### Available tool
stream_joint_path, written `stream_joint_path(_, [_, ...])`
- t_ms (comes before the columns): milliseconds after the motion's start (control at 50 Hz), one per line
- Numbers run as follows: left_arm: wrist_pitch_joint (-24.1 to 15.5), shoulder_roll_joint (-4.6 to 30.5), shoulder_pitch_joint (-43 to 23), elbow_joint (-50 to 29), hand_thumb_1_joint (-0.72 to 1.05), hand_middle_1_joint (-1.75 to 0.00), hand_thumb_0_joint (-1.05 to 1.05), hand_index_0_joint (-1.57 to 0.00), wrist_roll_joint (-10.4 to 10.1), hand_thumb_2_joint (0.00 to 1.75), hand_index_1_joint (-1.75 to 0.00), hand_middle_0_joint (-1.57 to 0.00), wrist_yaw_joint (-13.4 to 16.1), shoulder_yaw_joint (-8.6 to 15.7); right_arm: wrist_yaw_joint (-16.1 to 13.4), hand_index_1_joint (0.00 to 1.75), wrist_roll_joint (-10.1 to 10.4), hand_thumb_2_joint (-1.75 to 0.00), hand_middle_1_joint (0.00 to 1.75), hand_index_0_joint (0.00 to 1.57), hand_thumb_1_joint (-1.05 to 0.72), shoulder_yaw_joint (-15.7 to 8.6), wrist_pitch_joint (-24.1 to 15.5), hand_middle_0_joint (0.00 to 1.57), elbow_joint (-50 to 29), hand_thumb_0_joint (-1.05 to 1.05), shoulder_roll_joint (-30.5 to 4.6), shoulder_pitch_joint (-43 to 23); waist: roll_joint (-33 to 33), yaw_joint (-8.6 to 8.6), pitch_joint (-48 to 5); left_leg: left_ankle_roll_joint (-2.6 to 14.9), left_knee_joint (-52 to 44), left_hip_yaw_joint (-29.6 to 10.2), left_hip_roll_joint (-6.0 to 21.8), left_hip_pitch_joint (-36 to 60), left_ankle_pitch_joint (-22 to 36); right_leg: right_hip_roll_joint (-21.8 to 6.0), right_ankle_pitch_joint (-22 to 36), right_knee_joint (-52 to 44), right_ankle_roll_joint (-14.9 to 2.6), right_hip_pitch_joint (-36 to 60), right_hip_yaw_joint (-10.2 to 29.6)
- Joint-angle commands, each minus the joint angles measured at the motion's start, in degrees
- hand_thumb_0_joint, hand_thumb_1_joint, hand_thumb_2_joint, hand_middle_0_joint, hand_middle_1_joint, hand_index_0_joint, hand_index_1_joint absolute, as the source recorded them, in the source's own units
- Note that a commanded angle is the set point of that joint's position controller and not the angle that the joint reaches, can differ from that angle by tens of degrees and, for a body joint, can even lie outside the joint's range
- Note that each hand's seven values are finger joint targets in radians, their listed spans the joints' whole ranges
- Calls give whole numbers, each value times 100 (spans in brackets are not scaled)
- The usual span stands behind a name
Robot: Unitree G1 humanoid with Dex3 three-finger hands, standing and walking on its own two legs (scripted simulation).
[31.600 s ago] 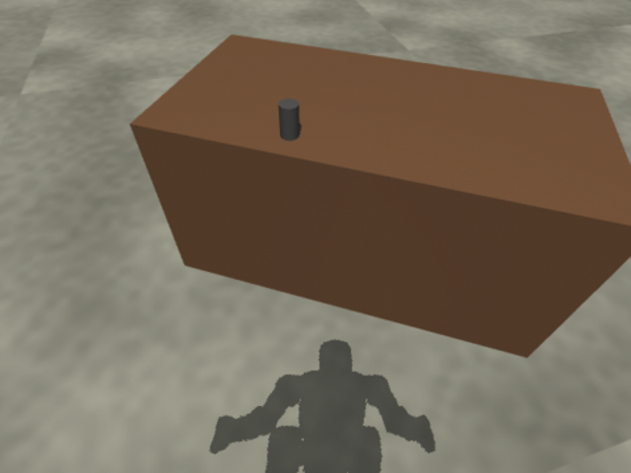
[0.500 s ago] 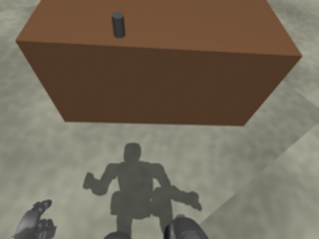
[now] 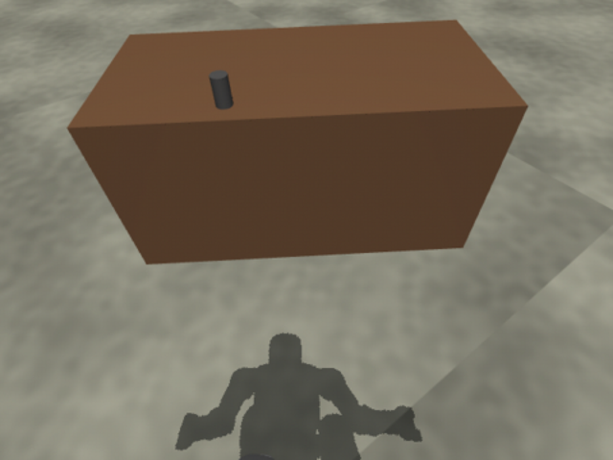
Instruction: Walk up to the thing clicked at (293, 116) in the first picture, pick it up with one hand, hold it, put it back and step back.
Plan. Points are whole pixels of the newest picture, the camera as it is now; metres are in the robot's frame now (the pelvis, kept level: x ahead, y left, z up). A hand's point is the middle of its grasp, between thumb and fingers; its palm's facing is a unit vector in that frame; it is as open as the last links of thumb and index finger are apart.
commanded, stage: step back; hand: left
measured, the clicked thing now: (221, 90) +1.07 +0.29 -0.06
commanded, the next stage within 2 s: stand in 0.94 s
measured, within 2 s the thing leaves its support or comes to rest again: neither
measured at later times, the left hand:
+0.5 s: hand out of the picture +0.10 +0.27 -0.14, palm faces +0.06 -0.92 -0.38, open 7.4 cm
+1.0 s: hand out of the picture +0.15 +0.29 -0.14, palm faces +0.08 -0.93 -0.35, open 7.4 cm
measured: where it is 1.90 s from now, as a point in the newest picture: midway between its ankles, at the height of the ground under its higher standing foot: outside the picture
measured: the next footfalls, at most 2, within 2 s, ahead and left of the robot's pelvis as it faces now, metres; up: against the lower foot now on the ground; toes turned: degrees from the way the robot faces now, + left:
left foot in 0.10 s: +0.08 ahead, +0.15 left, +0.00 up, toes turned +5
right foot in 0.40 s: +0.10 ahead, -0.11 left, +0.00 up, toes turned +1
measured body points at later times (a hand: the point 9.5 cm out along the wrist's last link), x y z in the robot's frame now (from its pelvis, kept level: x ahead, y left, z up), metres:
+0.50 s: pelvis +0.03 +0.00 +0.00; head +0.04 -0.01 +0.45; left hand +0.10 +0.31 -0.11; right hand +0.10 -0.31 -0.13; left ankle +0.00 +0.13 -0.71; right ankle +0.06 -0.11 -0.72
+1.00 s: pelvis +0.06 +0.03 +0.01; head +0.08 +0.03 +0.46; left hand +0.14 +0.34 -0.11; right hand +0.19 -0.26 -0.11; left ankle +0.05 +0.15 -0.72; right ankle +0.06 -0.11 -0.72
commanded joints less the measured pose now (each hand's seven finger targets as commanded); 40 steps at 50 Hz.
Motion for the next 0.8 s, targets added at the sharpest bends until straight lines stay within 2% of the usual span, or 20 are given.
stream_joint_path(0, [-258,1843,-385,-508,90,-30,0,-20,16,90,-30,-20,137,538,29,30,-102,-90,30,20,-90,-212,-321,20,-442,0,-877,-451,-1489,172,232,-117,-1221,200,234,-512,-511,-1425,-1892,-1807,-1003,379,1811])
stream_joint_path(40, [-216,1832,-478,-498,90,-30,0,-20,-32,90,-30,-20,113,494,66,30,-124,-90,30,20,-90,-247,-390,20,-315,0,-865,-303,-1460,91,157,-56,-2000,504,217,166,-647,-1470,-1551,-1683,-1017,138,1556])
stream_joint_path(80, [-138,1653,-620,-523,90,-30,0,-20,-60,90,-30,-20,84,335,54,30,-123,-90,30,20,-90,-324,-451,20,-75,0,-818,136,-1159,-185,-23,90,-3195,717,-7,1411,204,-1115,-935,-1015,-709,-330,982])
stream_joint_path(100, [-122,1346,-479,-537,90,-30,0,-20,-65,90,-30,-20,83,248,29,30,-155,-90,30,20,-90,-398,-492,20,17,0,-943,318,-572,-248,-210,191,-3402,108,221,2161,278,-841,-396,-178,-527,-837,607])
stream_joint_path(120, [-138,994,-561,-620,90,-30,0,-20,-157,90,-30,-20,71,135,0,30,-200,-90,30,20,-90,-500,-529,20,13,0,-1364,508,717,-373,-323,695,-4055,-2073,1462,2545,-701,-85,-642,1118,-124,-1886,-110])
stream_joint_path(140, [-145,1386,-931,-578,90,-30,0,-20,-165,90,-30,-20,127,275,11,30,-178,-90,30,20,-90,-541,-526,20,-36,0,-1781,536,449,-483,-9,1278,-4198,-3003,2058,1888,-1715,-63,-1237,1507,-77,-2109,-91])
stream_joint_path(160, [-179,1638,-1074,-574,90,-30,0,-20,-121,90,-30,-20,125,315,21,30,-117,-90,30,20,-90,-579,-517,20,-44,0,-1811,406,293,-477,328,1555,-4306,-3023,2241,1269,-1865,-233,-1291,1766,-136,-1835,132])
stream_joint_path(220, [-240,1411,-626,-415,90,-30,0,-20,-180,90,-30,-20,55,257,-8,30,-135,-90,30,20,-90,-385,-562,20,-125,0,-1101,83,255,-211,172,1035,-3708,-1329,1423,1997,549,-342,-685,1188,-106,-1821,63])
stream_joint_path(240, [-259,1342,-588,-389,90,-30,0,-20,-175,90,-30,-20,35,250,-6,30,-102,-90,30,20,-90,-399,-580,20,-83,0,-1149,223,471,-240,104,1066,-3589,-1228,1478,1820,1006,-285,-593,1036,-83,-1493,-128])
stream_joint_path(300, [-250,1259,-660,-312,90,-30,0,-20,-187,90,-30,-20,38,253,-3,30,-93,-90,30,20,-90,-355,-521,20,-120,0,-1123,75,673,-295,-35,968,-3433,-811,1308,1307,1330,-103,-343,353,-49,-602,-339])
stream_joint_path(360, [-311,1212,-240,-50,90,-30,0,-20,-166,90,-30,-20,106,270,-8,30,-2,-90,30,20,-90,-233,-387,20,-225,0,-891,-331,445,66,-198,667,-2578,-220,956,365,1143,138,651,-1036,-85,921,-538])
stream_joint_path(380, [-334,1320,-81,18,90,-30,0,-20,-142,90,-30,-20,151,320,-26,30,34,-90,30,20,-90,-136,-367,20,-247,0,-634,-288,100,172,-391,470,-2058,-92,771,69,1100,-87,884,-1232,-137,1495,-180])
stream_joint_path(420, [-391,1903,-168,-90,90,-30,0,-20,-54,90,-30,-20,211,440,-95,30,53,-90,30,20,-90,-20,-358,20,-295,0,-306,-74,-1167,138,-502,90,-689,149,-117,-762,-871,-2030,242,-2064,-876,1567,2468])
stream_joint_path(440, [-380,2062,-676,-223,90,-30,0,-20,-67,90,-30,-20,175,433,-143,30,-12,-90,30,20,-90,-162,-314,20,-109,0,-745,39,-876,29,-281,59,-200,51,241,-145,-1150,-2496,-483,-2110,-1380,454,2797])
stream_joint_path(460, [-381,1909,-1011,-308,90,-30,0,-20,-87,90,-30,-20,165,409,-132,30,-11,-90,30,20,-90,-201,-326,20,30,0,-857,242,-810,-159,-27,49,-237,93,415,123,-1046,-2394,-293,-2012,-1484,24,2562])
stream_joint_path(520, [-395,1607,-1103,-242,90,-30,0,-20,-111,90,-30,-20,157,304,-78,30,3,-90,30,20,-90,-161,-354,20,209,0,-701,213,-951,-151,52,107,-707,151,353,299,-499,-1662,595,-1749,-967,-68,1322])
stream_joint_path(640, [-264,1424,-1273,-183,90,-30,0,-20,-200,90,-30,-20,117,177,-95,30,-84,-90,30,20,-90,-177,-453,20,473,0,-584,269,-985,-348,-387,51,-2952,731,280,1508,1432,-1082,2102,-684,-475,-48,312])
stream_joint_path(680, [-236,1150,-1090,-204,90,-30,0,-20,-282,90,-30,-20,127,88,-144,30,-111,-90,30,20,-90,-230,-505,20,405,0,-910,-52,-255,-161,-699,385,-3077,-328,1183,1768,2522,-640,1771,-253,-127,-181,10])
stream_joint_path(700, [-209,1211,-1160,-92,90,-30,0,-20,-324,90,-30,-20,130,108,-121,30,-43,-90,30,20,-90,-230,-499,20,333,0,-1120,-468,-18,-64,-624,690,-2944,-496,1356,1215,2393,-314,814,-237,-44,158,-209])
stream_joint_path(780, [-274,1364,-1163,85,90,-30,0,-20,-270,90,-30,-20,154,123,-126,30,-7,-90,30,20,-90,-99,-476,20,431,0,-812,-661,-74,-108,-735,275,-2633,275,885,1183,3160,-714,2238,-665,-219,867,114])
